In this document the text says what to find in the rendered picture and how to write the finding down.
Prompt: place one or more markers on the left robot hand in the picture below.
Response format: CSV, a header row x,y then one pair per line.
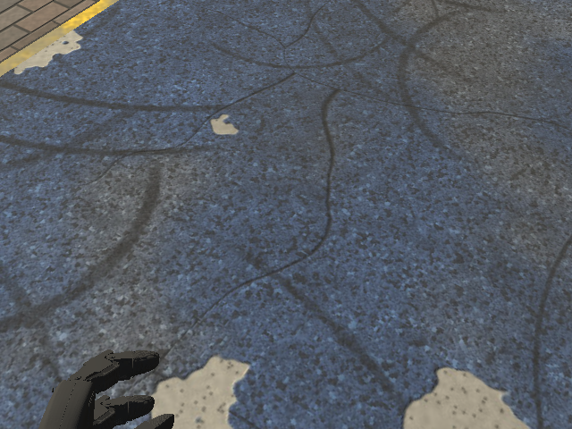
x,y
73,404

